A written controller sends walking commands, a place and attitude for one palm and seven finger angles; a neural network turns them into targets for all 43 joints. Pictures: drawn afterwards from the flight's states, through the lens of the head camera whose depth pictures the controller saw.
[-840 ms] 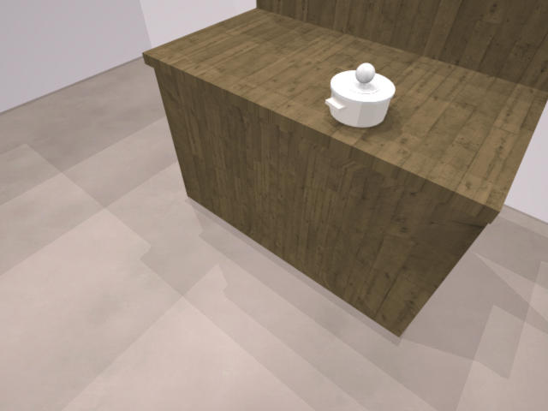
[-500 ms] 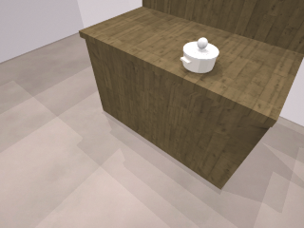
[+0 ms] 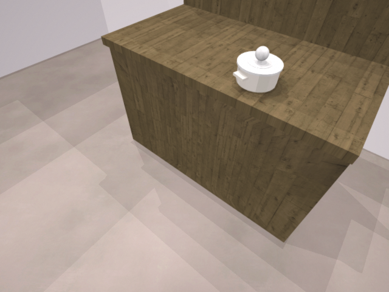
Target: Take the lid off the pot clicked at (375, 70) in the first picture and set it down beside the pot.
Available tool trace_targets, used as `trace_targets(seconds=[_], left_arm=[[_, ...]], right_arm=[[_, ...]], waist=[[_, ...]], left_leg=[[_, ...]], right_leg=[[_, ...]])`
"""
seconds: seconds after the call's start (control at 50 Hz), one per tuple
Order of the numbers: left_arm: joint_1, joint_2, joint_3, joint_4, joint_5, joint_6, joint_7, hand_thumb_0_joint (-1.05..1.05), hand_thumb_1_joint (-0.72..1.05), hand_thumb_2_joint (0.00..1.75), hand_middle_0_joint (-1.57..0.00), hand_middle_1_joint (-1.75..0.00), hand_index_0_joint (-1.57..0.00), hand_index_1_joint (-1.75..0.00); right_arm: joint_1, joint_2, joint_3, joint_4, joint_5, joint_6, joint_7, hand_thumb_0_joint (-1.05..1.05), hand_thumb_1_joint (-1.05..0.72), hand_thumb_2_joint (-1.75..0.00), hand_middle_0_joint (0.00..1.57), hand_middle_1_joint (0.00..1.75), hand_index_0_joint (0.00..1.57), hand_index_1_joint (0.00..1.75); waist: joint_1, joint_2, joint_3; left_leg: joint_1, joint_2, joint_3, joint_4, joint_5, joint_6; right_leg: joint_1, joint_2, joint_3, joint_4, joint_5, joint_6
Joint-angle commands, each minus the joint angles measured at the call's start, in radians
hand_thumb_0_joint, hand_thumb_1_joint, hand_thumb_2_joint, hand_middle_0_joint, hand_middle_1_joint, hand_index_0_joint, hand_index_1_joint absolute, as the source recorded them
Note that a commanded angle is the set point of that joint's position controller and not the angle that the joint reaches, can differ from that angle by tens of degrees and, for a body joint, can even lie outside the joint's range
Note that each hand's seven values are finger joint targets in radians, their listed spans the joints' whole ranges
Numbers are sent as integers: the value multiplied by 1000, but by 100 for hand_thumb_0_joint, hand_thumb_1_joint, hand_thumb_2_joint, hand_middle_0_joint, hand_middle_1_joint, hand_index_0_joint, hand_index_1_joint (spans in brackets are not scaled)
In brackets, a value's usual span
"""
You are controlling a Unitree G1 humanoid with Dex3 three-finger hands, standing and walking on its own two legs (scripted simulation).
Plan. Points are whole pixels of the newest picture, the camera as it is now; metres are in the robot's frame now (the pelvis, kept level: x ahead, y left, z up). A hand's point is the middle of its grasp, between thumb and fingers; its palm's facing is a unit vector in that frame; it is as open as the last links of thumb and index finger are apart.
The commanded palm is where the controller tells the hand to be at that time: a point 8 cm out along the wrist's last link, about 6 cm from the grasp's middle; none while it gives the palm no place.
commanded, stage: walk to a spot facing it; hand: left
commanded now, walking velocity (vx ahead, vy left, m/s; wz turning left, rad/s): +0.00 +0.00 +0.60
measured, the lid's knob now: (262, 53) +0.85 -0.19 +0.08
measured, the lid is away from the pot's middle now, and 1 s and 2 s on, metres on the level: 0.00 0.00 0.00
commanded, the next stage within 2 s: turn to face it in 1.44 s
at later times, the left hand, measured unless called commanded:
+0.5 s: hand out of the picture +0.00 +0.24 -0.17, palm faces +0.28 -0.93 -0.24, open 7.4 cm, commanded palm none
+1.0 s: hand out of the picture -0.11 +0.19 -0.18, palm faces +0.61 -0.76 -0.23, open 7.4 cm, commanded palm none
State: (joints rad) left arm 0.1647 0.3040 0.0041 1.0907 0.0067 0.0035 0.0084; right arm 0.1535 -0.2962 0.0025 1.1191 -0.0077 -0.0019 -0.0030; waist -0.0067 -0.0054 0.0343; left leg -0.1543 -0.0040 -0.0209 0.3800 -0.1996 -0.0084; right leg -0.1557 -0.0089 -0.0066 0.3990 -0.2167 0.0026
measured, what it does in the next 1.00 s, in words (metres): steps on the spot, turning left: right foot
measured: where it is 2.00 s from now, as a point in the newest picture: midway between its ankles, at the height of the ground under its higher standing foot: outside the picture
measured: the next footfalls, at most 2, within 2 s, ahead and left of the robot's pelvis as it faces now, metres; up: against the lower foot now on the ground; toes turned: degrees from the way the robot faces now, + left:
right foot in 0.66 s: +0.07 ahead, -0.11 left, +0.00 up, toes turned +21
left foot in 1.02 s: -0.05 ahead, +0.13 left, +0.00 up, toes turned +43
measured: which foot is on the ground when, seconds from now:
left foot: down 0.00-0.66, up 0.68-1.00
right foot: down 0.00-0.26, up 0.28-0.64, down 0.66-1.00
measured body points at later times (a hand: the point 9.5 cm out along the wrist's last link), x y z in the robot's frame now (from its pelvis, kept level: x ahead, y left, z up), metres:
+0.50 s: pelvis -0.02 +0.02 -0.01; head +0.01 +0.04 +0.44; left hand -0.01 +0.29 -0.16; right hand +0.08 -0.21 -0.15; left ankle +0.00 +0.12 -0.74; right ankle +0.02 -0.13 -0.69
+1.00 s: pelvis -0.01 +0.00 -0.01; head +0.00 +0.03 +0.43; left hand -0.14 +0.23 -0.16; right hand +0.23 -0.15 -0.14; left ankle -0.08 +0.10 -0.73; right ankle +0.04 -0.13 -0.75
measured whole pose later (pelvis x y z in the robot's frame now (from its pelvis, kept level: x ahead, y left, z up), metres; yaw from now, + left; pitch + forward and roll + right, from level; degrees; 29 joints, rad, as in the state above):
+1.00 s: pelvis -0.01 +0.00 -0.01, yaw +36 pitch +0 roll +1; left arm 0.29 0.24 0.05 0.92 0.03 0.00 0.00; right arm 0.15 -0.25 -0.07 0.90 -0.02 0.06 0.05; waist 0.02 -0.06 0.07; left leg -0.32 0.03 0.10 0.70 -0.43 -0.02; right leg -0.20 -0.17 -0.22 0.59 -0.36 0.05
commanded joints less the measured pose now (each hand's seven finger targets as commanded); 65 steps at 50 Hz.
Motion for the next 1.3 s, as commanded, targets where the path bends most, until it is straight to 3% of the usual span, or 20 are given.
trace_targets(seconds=[0.0,0.14,0.2,0.24,0.3,0.38,0.58,0.6,0.64,0.66,0.72,0.78,0.9,0.96,0.98,1.0,1.02,1.06,1.14,1.28], left_arm=[[37,128,37,-74,4,9,21,0,90,90,-20,-30,-20,-30],[43,170,80,-175,21,10,37,0,90,90,-20,-30,-20,-30],[4,147,82,-207,10,14,29,0,90,90,-20,-30,-20,-30],[-11,53,65,-270,7,27,18,0,90,90,-20,-30,-20,-30],[-34,56,78,-243,13,33,18,0,90,90,-20,-30,-20,-30],[26,35,79,-221,10,30,10,0,90,90,-20,-30,-20,-30],[113,17,79,-246,-1,14,21,0,90,90,-20,-30,-20,-30],[162,41,85,-238,2,7,25,0,90,90,-20,-30,-20,-30],[139,196,109,-269,20,-3,37,0,90,90,-20,-30,-20,-30],[104,146,104,-280,12,-5,41,0,90,90,-20,-30,-20,-30],[27,77,81,-290,14,-17,34,0,90,90,-20,-30,-20,-30],[85,98,85,-274,21,-17,34,0,90,90,-20,-30,-20,-30],[160,163,106,-231,25,-17,17,0,90,90,-20,-30,-20,-30],[150,167,111,-213,18,-16,1,0,90,90,-20,-30,-20,-30],[132,137,107,-224,13,-13,-8,0,90,90,-20,-30,-20,-30],[69,58,92,-288,9,-12,-25,0,90,90,-20,-30,-20,-30],[-66,64,77,-345,24,-14,-25,0,90,90,-20,-30,-20,-30],[-79,54,85,-322,18,-22,-22,0,90,90,-20,-30,-20,-30],[55,48,81,-244,21,-14,-44,0,90,90,-20,-30,-20,-30],[-54,18,70,-296,12,-23,-44,0,90,90,-20,-30,-20,-30]], right_arm=[[1,-115,-31,-81,-2,5,-6,0,-90,-90,20,30,20,30],[16,-68,-71,-180,-1,29,2,0,-90,-90,20,30,20,30],[139,-51,-75,-166,-3,18,13,0,-90,-90,20,30,20,30],[213,-209,-113,-185,-11,11,7,0,-90,-90,20,30,20,30],[123,-141,-101,-206,-11,13,-9,0,-90,-90,20,30,20,30],[82,-118,-99,-225,-7,7,-11,0,-90,-90,20,30,20,30],[48,-141,-129,-258,-11,34,-2,0,-90,-90,20,30,20,30],[27,-122,-127,-269,-4,37,2,0,-90,-90,20,30,20,30],[60,-19,-114,-305,-7,36,9,0,-90,-90,20,30,20,30],[42,-71,-123,-296,-21,40,12,0,-90,-90,20,30,20,30],[45,-42,-116,-266,-16,51,29,0,-90,-90,20,30,20,30],[-19,-20,-104,-283,-8,56,35,0,-90,-90,20,30,20,30],[-106,-15,-82,-321,-9,33,54,0,-90,-90,20,30,20,30],[-2,-42,-87,-301,-12,11,47,0,-90,-90,20,30,20,30],[113,-111,-106,-272,-12,2,39,0,-90,-90,20,30,20,30],[229,-247,-144,-250,-24,-6,28,0,-90,-90,20,30,20,30],[324,-262,-142,-212,-16,-10,20,0,-90,-90,20,30,20,30],[220,-190,-117,-240,-13,-17,3,0,-90,-90,20,30,20,30],[101,-118,-88,-261,-8,-48,-1,0,-90,-90,20,30,20,30],[166,-127,-97,-207,-12,-50,0,0,-90,-90,20,30,20,30]], waist=[[18,11,-22],[23,-178,-17],[-42,-79,-64],[-65,333,-53],[-25,117,7],[-4,119,-41],[12,154,-87],[39,114,-95],[36,-295,-42],[21,-173,-29],[-20,-160,12],[12,-166,14],[67,-197,-10],[9,-130,-44],[-54,23,-96],[-126,386,-86],[-164,256,-59],[-95,182,13],[3,143,33],[-31,102,45]], left_leg=[[-114,103,-101,17,156,26],[-249,46,30,450,-319,-13],[-26,47,60,118,-17,-9],[64,374,-472,-112,314,183],[-91,289,-399,-145,-76,186],[-82,207,-296,-127,-36,167],[-158,143,-377,-8,66,144],[-237,97,-342,56,6,104],[-528,-99,-37,535,-346,-33],[-479,-23,-85,683,-319,-16],[-457,19,-19,826,-201,-42],[-407,26,35,711,-221,-54],[-287,30,126,396,-264,-19],[-22,-4,175,129,-186,4],[189,57,47,21,-210,47],[324,359,-455,-94,-263,183],[292,425,-580,-147,-219,263],[116,347,-470,-168,-385,237],[-22,196,-230,-179,-130,183],[10,202,-226,-156,-19,208]], right_leg=[[15,-132,54,8,109,0],[-18,-405,143,-31,311,-197],[-103,-307,-37,207,308,-76],[-413,-60,-84,601,-429,67],[-432,-96,53,759,-225,46],[-372,-78,27,657,-157,67],[-79,13,-11,168,-124,53],[40,-12,1,12,-44,49],[94,-469,450,-214,-126,-130],[-2,-451,355,-170,-49,-157],[-28,-318,117,-77,205,-139],[-2,-324,34,-41,349,-143],[41,-370,8,-65,30,-126],[-83,-336,-95,81,-105,-61],[-233,-284,-166,303,-154,-5],[-565,-119,-222,645,-435,79],[-689,-117,-66,767,-433,64],[-658,-152,7,812,-281,56],[-498,-136,-20,696,-66,75],[-410,-96,-60,351,-43,87]])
